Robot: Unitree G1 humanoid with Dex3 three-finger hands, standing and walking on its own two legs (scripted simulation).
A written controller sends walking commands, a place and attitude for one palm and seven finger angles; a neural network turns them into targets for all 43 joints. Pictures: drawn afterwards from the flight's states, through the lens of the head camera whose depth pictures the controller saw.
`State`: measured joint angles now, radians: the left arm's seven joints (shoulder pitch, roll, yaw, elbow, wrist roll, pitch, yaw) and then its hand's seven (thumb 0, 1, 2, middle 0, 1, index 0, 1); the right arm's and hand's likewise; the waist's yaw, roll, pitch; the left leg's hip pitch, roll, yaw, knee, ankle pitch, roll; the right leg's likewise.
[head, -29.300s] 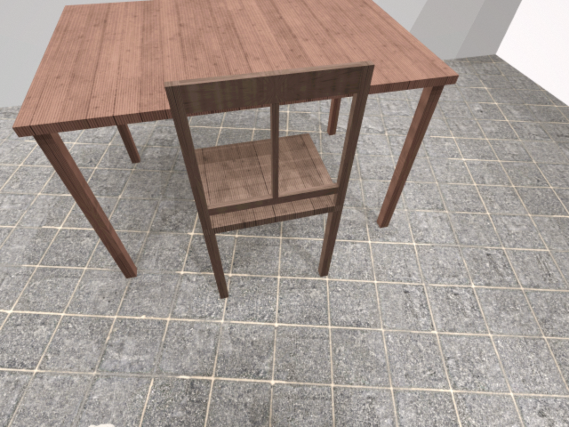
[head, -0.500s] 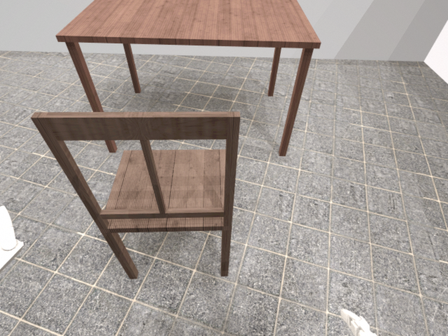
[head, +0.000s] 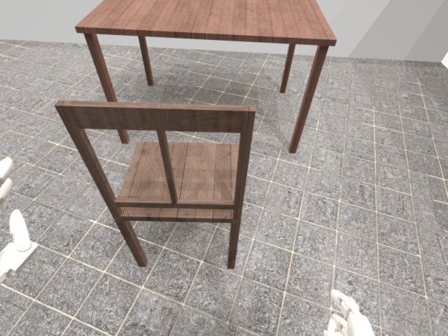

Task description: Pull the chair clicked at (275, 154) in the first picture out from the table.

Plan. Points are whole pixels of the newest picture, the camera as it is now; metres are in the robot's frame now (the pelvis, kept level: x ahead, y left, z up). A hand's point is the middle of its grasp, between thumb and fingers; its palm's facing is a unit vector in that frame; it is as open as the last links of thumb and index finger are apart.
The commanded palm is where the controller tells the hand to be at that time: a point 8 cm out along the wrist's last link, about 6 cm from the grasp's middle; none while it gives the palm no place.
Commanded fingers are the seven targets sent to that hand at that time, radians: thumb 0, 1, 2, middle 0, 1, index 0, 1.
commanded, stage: let the arm hang, fingers relaxed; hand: left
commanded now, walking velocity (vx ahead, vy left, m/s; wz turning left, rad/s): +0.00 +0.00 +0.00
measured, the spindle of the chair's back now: (168, 170) +0.55 +0.20 -0.10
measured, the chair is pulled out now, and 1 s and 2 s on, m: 0.62 0.62 0.62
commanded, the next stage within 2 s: look to check the result in 1.12 s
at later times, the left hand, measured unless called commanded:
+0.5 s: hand out of the picture -0.02 +0.18 -0.18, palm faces +0.04 -0.98 -0.22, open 7.1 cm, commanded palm none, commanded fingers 0.00 0.90 0.90 -0.20 -0.30 -0.20 -0.30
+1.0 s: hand out of the picture -0.01 +0.13 -0.18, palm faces +0.04 -0.98 -0.17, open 7.3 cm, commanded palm none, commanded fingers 0.00 0.90 0.90 -0.20 -0.30 -0.20 -0.30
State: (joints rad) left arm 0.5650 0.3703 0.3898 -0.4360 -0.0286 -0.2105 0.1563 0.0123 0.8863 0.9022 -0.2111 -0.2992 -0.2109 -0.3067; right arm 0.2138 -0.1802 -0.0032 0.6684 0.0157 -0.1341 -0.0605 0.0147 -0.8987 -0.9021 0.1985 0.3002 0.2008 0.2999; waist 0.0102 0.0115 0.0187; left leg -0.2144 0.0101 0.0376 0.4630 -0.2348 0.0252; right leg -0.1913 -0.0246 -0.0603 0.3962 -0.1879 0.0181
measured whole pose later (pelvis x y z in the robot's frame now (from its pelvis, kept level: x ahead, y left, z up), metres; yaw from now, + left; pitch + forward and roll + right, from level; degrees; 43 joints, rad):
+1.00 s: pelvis +0.01 -0.02 +0.00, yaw +1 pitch -1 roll +0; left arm 0.32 0.12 -0.01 1.08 0.01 0.01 0.04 0.02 0.93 0.90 -0.20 -0.30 -0.20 -0.30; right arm 0.34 -0.10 0.01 1.09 -0.01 0.00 -0.03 0.01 -0.91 -0.90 0.19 0.30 0.20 0.30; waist -0.01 0.01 0.04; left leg -0.20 0.01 0.02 0.45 -0.23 0.00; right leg -0.21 -0.02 -0.08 0.46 -0.24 -0.02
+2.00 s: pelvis +0.02 -0.04 +0.00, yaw +1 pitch -1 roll +0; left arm 0.32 0.12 -0.01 1.08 0.00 0.00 0.04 0.01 0.91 0.90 -0.20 -0.30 -0.20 -0.30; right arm 0.32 -0.11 0.01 1.10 -0.01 0.00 -0.04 0.00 -0.91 -0.90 0.19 0.30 0.20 0.30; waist -0.01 0.01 0.07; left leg -0.18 0.04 0.00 0.43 -0.23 -0.03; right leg -0.18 0.00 -0.10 0.43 -0.24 -0.04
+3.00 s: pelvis +0.02 -0.04 +0.00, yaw +1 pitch -1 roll +0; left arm 0.32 0.11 0.00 1.08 0.00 0.00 0.04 0.01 0.91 0.90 -0.20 -0.30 -0.20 -0.30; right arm 0.33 -0.10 0.01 1.10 -0.01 -0.01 -0.05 0.00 -0.91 -0.90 0.19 0.30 0.20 0.30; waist 0.00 0.01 0.06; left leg -0.18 0.03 0.00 0.42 -0.23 -0.02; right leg -0.18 -0.01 -0.09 0.43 -0.24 -0.03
